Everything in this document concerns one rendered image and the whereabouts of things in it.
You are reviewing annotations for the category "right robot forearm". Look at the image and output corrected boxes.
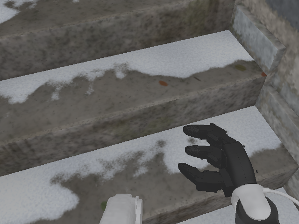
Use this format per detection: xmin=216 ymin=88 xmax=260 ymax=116
xmin=231 ymin=184 xmax=280 ymax=224

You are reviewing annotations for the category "left robot thigh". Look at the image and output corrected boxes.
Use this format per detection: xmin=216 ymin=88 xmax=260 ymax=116
xmin=99 ymin=193 xmax=143 ymax=224

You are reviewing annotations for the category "robot right hand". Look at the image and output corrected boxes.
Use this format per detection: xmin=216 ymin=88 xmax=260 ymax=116
xmin=178 ymin=122 xmax=258 ymax=198

